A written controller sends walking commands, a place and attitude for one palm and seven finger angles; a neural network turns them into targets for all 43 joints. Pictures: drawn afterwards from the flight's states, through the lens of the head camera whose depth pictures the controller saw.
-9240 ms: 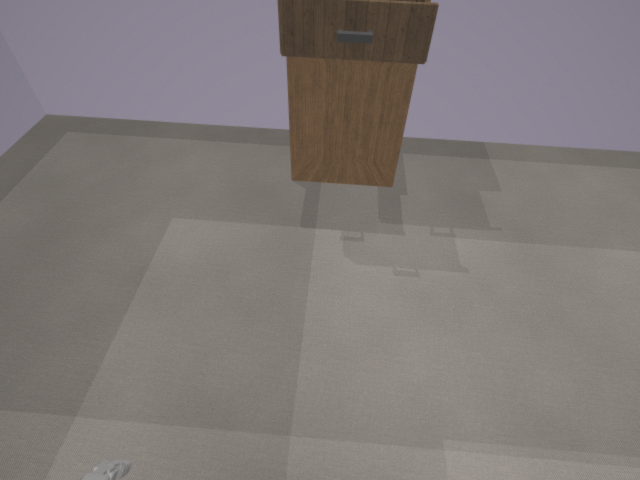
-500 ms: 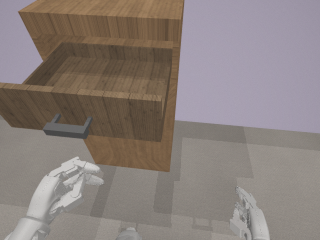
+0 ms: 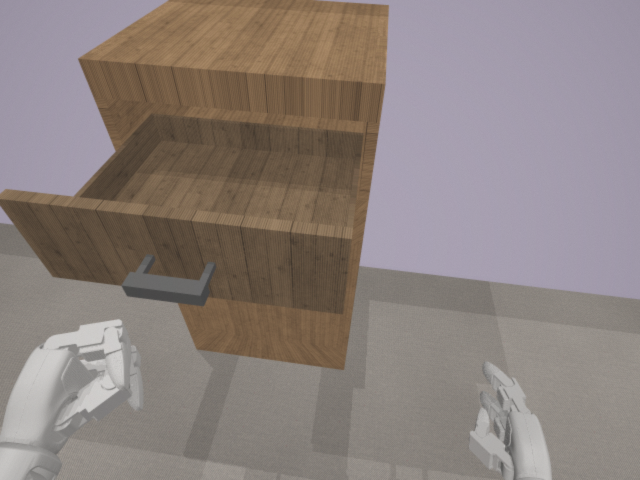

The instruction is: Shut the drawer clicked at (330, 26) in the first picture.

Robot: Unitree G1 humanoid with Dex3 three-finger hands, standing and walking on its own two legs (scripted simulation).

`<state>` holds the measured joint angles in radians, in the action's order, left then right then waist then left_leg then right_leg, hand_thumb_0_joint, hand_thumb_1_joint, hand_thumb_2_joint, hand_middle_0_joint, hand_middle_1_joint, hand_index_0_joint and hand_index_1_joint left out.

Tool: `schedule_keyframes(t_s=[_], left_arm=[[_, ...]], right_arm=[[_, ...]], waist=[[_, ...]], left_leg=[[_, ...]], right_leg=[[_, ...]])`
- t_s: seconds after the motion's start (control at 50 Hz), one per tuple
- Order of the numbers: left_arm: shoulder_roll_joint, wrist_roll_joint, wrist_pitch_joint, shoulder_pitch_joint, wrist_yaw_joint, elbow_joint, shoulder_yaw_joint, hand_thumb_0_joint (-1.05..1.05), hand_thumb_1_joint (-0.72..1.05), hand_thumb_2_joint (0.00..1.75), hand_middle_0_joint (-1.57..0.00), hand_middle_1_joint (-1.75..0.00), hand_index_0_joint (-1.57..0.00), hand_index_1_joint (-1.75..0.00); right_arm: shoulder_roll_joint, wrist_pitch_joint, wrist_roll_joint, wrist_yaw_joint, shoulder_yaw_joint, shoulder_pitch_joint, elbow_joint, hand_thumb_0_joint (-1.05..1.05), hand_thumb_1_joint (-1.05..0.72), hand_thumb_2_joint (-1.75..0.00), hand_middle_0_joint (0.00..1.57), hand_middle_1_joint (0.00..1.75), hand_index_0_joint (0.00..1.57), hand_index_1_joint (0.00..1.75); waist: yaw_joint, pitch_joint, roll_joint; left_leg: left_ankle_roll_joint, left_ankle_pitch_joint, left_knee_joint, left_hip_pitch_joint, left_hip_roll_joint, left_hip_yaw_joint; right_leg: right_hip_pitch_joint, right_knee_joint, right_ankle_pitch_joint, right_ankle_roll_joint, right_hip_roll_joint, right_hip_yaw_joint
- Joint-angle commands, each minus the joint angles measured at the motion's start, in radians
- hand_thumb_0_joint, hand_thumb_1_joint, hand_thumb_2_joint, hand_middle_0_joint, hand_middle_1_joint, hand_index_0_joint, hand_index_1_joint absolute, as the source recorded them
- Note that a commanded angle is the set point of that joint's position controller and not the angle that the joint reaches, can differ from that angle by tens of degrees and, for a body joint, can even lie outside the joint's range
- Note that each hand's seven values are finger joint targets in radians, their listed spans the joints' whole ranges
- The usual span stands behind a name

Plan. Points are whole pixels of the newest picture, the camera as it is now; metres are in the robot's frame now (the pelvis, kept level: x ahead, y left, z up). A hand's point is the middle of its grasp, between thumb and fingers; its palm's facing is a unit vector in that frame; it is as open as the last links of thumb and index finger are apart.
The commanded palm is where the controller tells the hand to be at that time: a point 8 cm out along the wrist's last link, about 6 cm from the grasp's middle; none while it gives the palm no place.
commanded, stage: raise the hand and make a fist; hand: left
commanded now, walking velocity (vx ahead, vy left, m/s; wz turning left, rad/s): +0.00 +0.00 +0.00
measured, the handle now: (173, 276) +0.34 +0.24 +0.07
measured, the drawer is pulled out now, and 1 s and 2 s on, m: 0.28 0.28 0.28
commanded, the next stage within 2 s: bring the fist close to the handle in 0.70 s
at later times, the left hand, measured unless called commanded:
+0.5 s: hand (106, 366) +0.18 +0.21 +0.16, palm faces +0.02 -0.99 -0.13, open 3.3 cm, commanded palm +0.12 +0.27 +0.17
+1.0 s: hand (114, 369) +0.18 +0.22 +0.14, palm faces +0.03 -0.99 -0.13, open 3.3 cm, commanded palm +0.14 +0.27 +0.15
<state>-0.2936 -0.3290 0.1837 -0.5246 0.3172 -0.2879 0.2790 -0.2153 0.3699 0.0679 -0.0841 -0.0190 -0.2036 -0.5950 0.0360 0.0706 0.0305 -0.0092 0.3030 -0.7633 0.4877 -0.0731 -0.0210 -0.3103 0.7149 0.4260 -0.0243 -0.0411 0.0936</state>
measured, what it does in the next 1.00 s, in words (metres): stands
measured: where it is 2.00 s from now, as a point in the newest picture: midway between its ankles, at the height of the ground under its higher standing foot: outside the picture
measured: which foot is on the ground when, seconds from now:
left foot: down 0.00-1.00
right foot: down 0.00-1.00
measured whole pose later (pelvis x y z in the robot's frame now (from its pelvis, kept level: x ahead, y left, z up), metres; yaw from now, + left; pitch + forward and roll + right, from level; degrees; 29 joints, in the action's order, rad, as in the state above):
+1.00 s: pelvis +0.02 -0.04 +0.01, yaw +0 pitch -2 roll -1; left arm -0.36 -0.42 0.08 -0.47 0.49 -0.15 0.44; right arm -0.27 0.42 0.07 -0.11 -0.04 -0.23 -0.66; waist 0.05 0.05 0.07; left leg -0.05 0.26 -0.60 0.32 -0.10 -0.02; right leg -0.16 0.58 0.40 0.02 0.00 0.10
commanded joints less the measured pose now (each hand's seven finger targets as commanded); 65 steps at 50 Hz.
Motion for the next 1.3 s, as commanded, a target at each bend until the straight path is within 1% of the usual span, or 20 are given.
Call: schedule_keyframes(t_s=[0.0, 0.04, 0.08, 0.24, 0.34, 0.4, 0.44, 0.48, 0.54, 0.64, 0.74, 0.8, 0.86, 0.94, 1.04, 1.06, 1.14, 1.18, 1.24, 1.28], left_arm=[[-0.135, -0.017, -0.02, 0.079, 0.007, -0.221, 0.081, 0.0, 0.9, 0.9, -1.4, -1.6, -1.4, -1.6], [-0.169, -0.022, -0.062, 0.049, 0.018, -0.188, 0.13, 0.0, 0.9, 0.9, -1.4, -1.6, -1.4, -1.6], [-0.167, -0.032, -0.086, 0.094, 0.036, -0.244, 0.113, 0.0, 0.9, 0.9, -1.4, -1.6, -1.4, -1.6], [-0.263, -0.077, -0.117, 0.171, 0.046, -0.264, 0.244, 0.0, 0.9, 0.9, -1.4, -1.6, -1.4, -1.6], [-0.217, -0.094, -0.156, 0.133, 0.087, -0.194, 0.214, 0.0, 0.9, 0.9, -1.4, -1.6, -1.4, -1.6], [-0.234, -0.101, -0.173, 0.142, 0.113, -0.164, 0.213, 0.0, 0.9, 0.9, -1.4, -1.6, -1.4, -1.6], [-0.278, -0.095, -0.165, 0.136, 0.111, -0.153, 0.26, 0.0, 0.9, 0.9, -1.4, -1.6, -1.4, -1.6], [-0.285, -0.097, -0.143, 0.125, 0.108, -0.199, 0.274, 0.0, 0.9, 0.9, -1.4, -1.6, -1.4, -1.6], [-0.326, -0.097, -0.1, 0.092, 0.089, -0.246, 0.332, 0.0, 0.9, 0.9, -1.4, -1.6, -1.4, -1.6], [-0.293, -0.12, -0.066, 0.062, 0.097, -0.174, 0.338, 0.0, 0.9, 0.9, -1.4, -1.6, -1.4, -1.6], [-0.277, -0.125, -0.087, 0.099, 0.145, -0.09, 0.297, 0.0, 0.9, 0.9, -1.4, -1.6, -1.4, -1.6], [-0.287, -0.127, -0.085, 0.123, 0.167, -0.081, 0.29, 0.0, 0.9, 0.9, -1.4, -1.6, -1.4, -1.6], [-0.286, -0.122, -0.059, 0.122, 0.17, -0.05, 0.301, 0.0, 0.9, 0.9, -1.4, -1.6, -1.4, -1.6], [-0.299, -0.112, -0.024, 0.151, 0.161, -0.067, 0.309, 0.0, 0.9, 0.9, -1.4, -1.6, -1.4, -1.6], [-0.273, -0.098, -0.008, 0.14, 0.148, -0.028, 0.291, 0.0, 0.9, 0.9, -1.4, -1.6, -1.4, -1.6], [-0.233, -0.098, -0.008, 0.139, 0.149, -0.022, 0.254, 0.0, 0.9, 0.9, -1.4, -1.6, -1.4, -1.6], [-0.243, -0.086, -0.005, 0.164, 0.136, -0.007, 0.248, 0.0, 0.9, 0.9, -1.4, -1.6, -1.4, -1.6], [-0.193, -0.078, 0.002, 0.192, 0.136, -0.017, 0.184, 0.0, 0.9, 0.9, -1.4, -1.6, -1.4, -1.6], [-0.213, -0.061, 0.019, 0.209, 0.11, -0.019, 0.195, 0.0, 0.9, 0.9, -1.4, -1.6, -1.4, -1.6], [-0.173, -0.049, 0.033, 0.196, 0.099, -0.046, 0.153, 0.0, 0.9, 0.9, -1.4, -1.6, -1.4, -1.6]], right_arm=[[-0.13, 0.057, 0.012, -0.005, 0.03, 0.111, 0.163, 0.0, -0.9, -0.9, 0.2, 0.3, 0.2, 0.3], [-0.133, 0.053, 0.012, -0.009, 0.026, 0.127, 0.159, 0.0, -0.9, -0.9, 0.2, 0.3, 0.2, 0.3], [-0.133, 0.05, 0.014, -0.01, 0.015, 0.124, 0.177, 0.0, -0.9, -0.9, 0.2, 0.3, 0.2, 0.3], [-0.139, 0.071, 0.019, -0.023, -0.005, 0.142, 0.16, 0.0, -0.9, -0.9, 0.2, 0.3, 0.2, 0.3], [-0.144, 0.083, 0.026, -0.021, -0.006, 0.144, 0.151, 0.0, -0.9, -0.9, 0.2, 0.3, 0.2, 0.3], [-0.153, 0.083, 0.027, -0.024, -0.003, 0.14, 0.15, 0.0, -0.9, -0.9, 0.2, 0.3, 0.2, 0.3], [-0.153, 0.082, 0.025, -0.025, 0.001, 0.146, 0.14, 0.0, -0.9, -0.9, 0.2, 0.3, 0.2, 0.3], [-0.149, 0.088, 0.023, -0.023, 0.002, 0.142, 0.153, 0.0, -0.9, -0.9, 0.2, 0.3, 0.2, 0.3], [-0.144, 0.101, 0.018, -0.021, 0.007, 0.145, 0.144, 0.0, -0.9, -0.9, 0.2, 0.3, 0.2, 0.3], [-0.144, 0.114, 0.021, -0.027, 0.013, 0.139, 0.125, 0.0, -0.9, -0.9, 0.2, 0.3, 0.2, 0.3], [-0.157, 0.114, 0.028, -0.035, 0.012, 0.134, 0.113, 0.0, -0.9, -0.9, 0.2, 0.3, 0.2, 0.3], [-0.16, 0.122, 0.027, -0.038, 0.014, 0.121, 0.12, 0.0, -0.9, -0.9, 0.2, 0.3, 0.2, 0.3], [-0.163, 0.117, 0.016, -0.037, 0.019, 0.115, 0.107, 0.0, -0.9, -0.9, 0.2, 0.3, 0.2, 0.3], [-0.163, 0.116, 0.009, -0.033, 0.021, 0.117, 0.1, 0.0, -0.9, -0.9, 0.2, 0.3, 0.2, 0.3], [-0.16, 0.101, 0.004, -0.028, 0.028, 0.112, 0.096, 0.0, -0.9, -0.9, 0.2, 0.3, 0.2, 0.3], [-0.156, 0.095, 0.002, -0.028, 0.028, 0.107, 0.101, 0.0, -0.9, -0.9, 0.2, 0.3, 0.2, 0.3], [-0.165, 0.084, 0.0, -0.026, 0.035, 0.105, 0.101, 0.0, -0.9, -0.9, 0.2, 0.3, 0.2, 0.3], [-0.162, 0.079, -0.001, -0.024, 0.035, 0.098, 0.112, 0.0, -0.9, -0.9, 0.2, 0.3, 0.2, 0.3], [-0.168, 0.074, -0.008, -0.023, 0.039, 0.093, 0.102, 0.0, -0.9, -0.9, 0.2, 0.3, 0.2, 0.3], [-0.162, 0.071, -0.012, -0.013, 0.042, 0.083, 0.111, 0.0, -0.9, -0.9, 0.2, 0.3, 0.2, 0.3]], waist=[[0.002, 0.043, 0.098], [0.015, 0.028, 0.044], [0.01, 0.04, 0.035], [0.023, 0.017, 0.081], [0.022, 0.013, 0.065], [0.019, -0.009, -0.011], [0.024, -0.025, -0.011], [0.029, 0.012, -0.004], [0.04, 0.048, 0.069], [0.036, 0.0, 0.054], [0.02, -0.061, -0.002], [0.01, -0.042, -0.055], [0.012, -0.029, -0.047], [0.015, 0.017, 0.026], [0.012, 0.019, 0.039], [0.004, 0.003, 0.024], [0.004, 0.016, 0.012], [-0.009, 0.013, 0.018], [-0.007, 0.032, 0.021], [-0.009, 0.073, 0.053]], left_leg=[[0.02, -0.043, 0.197, -0.214, 0.048, 0.041], [0.023, -0.058, 0.208, -0.218, 0.047, 0.041], [0.023, -0.073, 0.222, -0.241, 0.05, 0.042], [0.019, -0.065, 0.247, -0.294, 0.053, 0.036], [0.022, -0.087, 0.248, -0.313, 0.059, 0.027], [0.026, -0.089, 0.244, -0.294, 0.063, 0.028], [0.026, -0.09, 0.234, -0.287, 0.062, 0.026], [0.028, -0.124, 0.234, -0.307, 0.063, 0.022], [0.027, -0.172, 0.215, -0.329, 0.062, 0.011], [0.023, -0.166, 0.209, -0.321, 0.058, 0.012], [0.024, -0.128, 0.207, -0.299, 0.059, 0.021], [0.029, -0.131, 0.206, -0.301, 0.06, 0.03], [0.028, -0.154, 0.198, -0.297, 0.062, 0.029], [0.028, -0.183, 0.187, -0.313, 0.064, 0.019], [0.026, -0.194, 0.182, -0.296, 0.065, 0.008], [0.027, -0.203, 0.187, -0.293, 0.066, 0.01], [0.028, -0.19, 0.184, -0.279, 0.065, 0.011], [0.029, -0.176, 0.19, -0.28, 0.068, 0.009], [0.03, -0.17, 0.184, -0.277, 0.064, 0.014], [0.029, -0.189, 0.183, -0.289, 0.066, 0.014]], right_leg=[[-0.091, -0.162, -0.145, 0.033, 0.072, 0.01], [-0.073, -0.19, -0.166, 0.032, 0.076, 0.007], [-0.061, -0.195, -0.181, 0.03, 0.078, 0.012], [-0.028, -0.256, -0.158, 0.03, 0.082, 0.002], [-0.012, -0.285, -0.201, 0.024, 0.075, -0.016], [-0.024, -0.294, -0.207, 0.015, 0.071, -0.031], [-0.024, -0.314, -0.188, 0.013, 0.065, -0.057], [-0.003, -0.301, -0.218, 0.014, 0.059, -0.053], [0.025, -0.293, -0.29, 0.015, 0.053, -0.063], [0.011, -0.304, -0.313, 0.005, 0.05, -0.074], [-0.023, -0.328, -0.292, -0.022, 0.041, -0.113], [-0.029, -0.317, -0.307, -0.031, 0.039, -0.121], [-0.02, -0.301, -0.336, -0.026, 0.039, -0.116], [0.001, -0.276, -0.386, -0.017, 0.035, -0.107], [0.002, -0.256, -0.388, -0.004, 0.041, -0.084], [-0.01, -0.246, -0.394, 0.001, 0.046, -0.07], [-0.02, -0.234, -0.356, 0.008, 0.051, -0.057], [-0.045, -0.221, -0.329, 0.009, 0.054, -0.043], [-0.045, -0.208, -0.304, 0.015, 0.056, -0.032], [-0.046, -0.18, -0.317, 0.019, 0.056, -0.018]])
